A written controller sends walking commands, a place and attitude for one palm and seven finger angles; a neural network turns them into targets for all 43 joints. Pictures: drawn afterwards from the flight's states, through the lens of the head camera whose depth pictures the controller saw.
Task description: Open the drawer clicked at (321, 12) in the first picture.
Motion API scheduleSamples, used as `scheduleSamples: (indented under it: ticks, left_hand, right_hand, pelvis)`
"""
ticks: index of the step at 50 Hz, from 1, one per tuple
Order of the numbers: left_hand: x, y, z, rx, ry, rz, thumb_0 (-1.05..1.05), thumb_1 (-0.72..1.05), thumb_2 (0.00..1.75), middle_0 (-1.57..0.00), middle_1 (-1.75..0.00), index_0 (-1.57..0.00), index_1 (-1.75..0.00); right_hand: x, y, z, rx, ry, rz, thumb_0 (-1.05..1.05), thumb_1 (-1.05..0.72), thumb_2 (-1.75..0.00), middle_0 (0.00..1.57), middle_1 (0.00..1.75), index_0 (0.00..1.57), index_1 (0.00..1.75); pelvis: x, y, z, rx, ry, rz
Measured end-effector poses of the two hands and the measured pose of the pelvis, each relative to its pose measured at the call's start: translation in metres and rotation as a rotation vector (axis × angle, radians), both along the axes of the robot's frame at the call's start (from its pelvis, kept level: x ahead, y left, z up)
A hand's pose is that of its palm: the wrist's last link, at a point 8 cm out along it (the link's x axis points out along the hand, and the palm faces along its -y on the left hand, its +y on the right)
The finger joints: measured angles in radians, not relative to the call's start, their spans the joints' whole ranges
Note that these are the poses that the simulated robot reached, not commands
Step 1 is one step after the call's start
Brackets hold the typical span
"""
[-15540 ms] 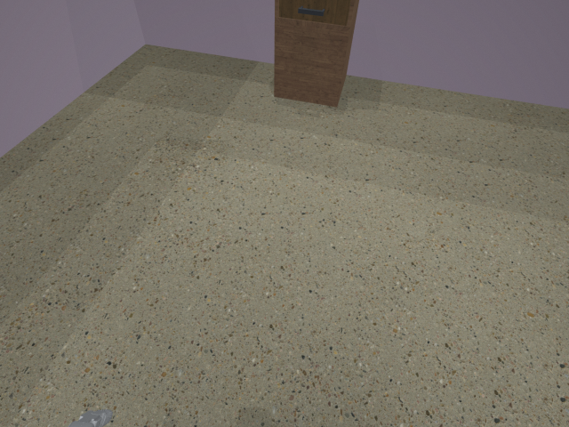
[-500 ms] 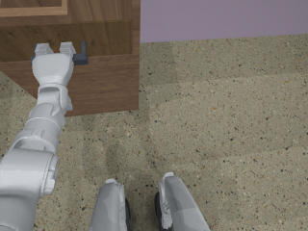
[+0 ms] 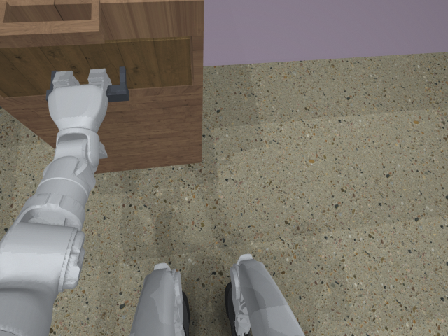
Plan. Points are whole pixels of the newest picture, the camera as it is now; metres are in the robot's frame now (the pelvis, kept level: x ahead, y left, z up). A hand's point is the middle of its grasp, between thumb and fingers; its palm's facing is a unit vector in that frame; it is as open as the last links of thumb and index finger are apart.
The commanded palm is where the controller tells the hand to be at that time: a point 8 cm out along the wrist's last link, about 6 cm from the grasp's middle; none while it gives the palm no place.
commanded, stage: close the thumb around the handle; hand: left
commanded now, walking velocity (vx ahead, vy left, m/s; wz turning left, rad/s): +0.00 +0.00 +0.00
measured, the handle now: (89, 85) +0.58 +0.21 -0.03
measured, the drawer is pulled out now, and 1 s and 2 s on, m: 0.00 0.03 0.13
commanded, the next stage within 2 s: pull the drawer open in 0.50 s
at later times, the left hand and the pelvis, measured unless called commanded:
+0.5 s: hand (92, 119) +0.52 +0.21 -0.05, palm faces -0.04 -0.02 -1.00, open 5.9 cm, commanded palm +0.50 +0.19 +0.00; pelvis +0.00 +0.00 +0.00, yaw +0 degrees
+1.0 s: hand (92, 132) +0.49 +0.21 -0.05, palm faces -0.05 -0.03 -1.00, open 5.9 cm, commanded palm +0.45 +0.20 +0.00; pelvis +0.01 +0.00 +0.01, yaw +0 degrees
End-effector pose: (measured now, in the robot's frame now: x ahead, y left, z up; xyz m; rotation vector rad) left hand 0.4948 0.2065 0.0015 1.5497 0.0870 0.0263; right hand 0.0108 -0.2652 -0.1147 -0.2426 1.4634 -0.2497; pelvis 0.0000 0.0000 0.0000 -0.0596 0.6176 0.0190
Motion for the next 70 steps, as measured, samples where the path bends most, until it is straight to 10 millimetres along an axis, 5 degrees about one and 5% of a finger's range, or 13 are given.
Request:
scheduleSamples:
  ticks: [21, 43, 70]
  left_hand:
    - [0.004, 0.000, 0.001, 0.002, 0.005, 0.006, 0.00, 0.69, 0.81, -0.35, -1.29, -0.38, -1.30]
    - [-0.010, 0.000, -0.001, -0.006, 0.008, -0.001, 0.00, 0.73, 0.79, -0.31, -1.32, -0.35, -1.30]
    - [-0.062, -0.003, -0.001, -0.016, 0.006, -0.003, 0.00, 0.72, 0.79, -0.30, -1.32, -0.35, -1.29]
  right_hand:
    - [0.007, 0.004, -0.001, 0.010, -0.010, 0.005, 0.00, -0.91, -0.90, 0.20, 0.30, 0.20, 0.30]
    - [0.003, 0.008, 0.001, 0.021, -0.002, -0.012, 0.00, -0.91, -0.90, 0.20, 0.30, 0.20, 0.30]
    - [0.067, 0.004, 0.007, 0.042, -0.106, 0.060, 0.00, -0.91, -0.90, 0.20, 0.30, 0.20, 0.30]
  pelvis:
    - [0.002, 0.001, 0.001, -0.001, 0.000, -0.001]
    - [0.002, 0.004, 0.006, 0.005, -0.012, -0.012]
    - [0.013, -0.001, 0.022, 0.025, -0.057, -0.001]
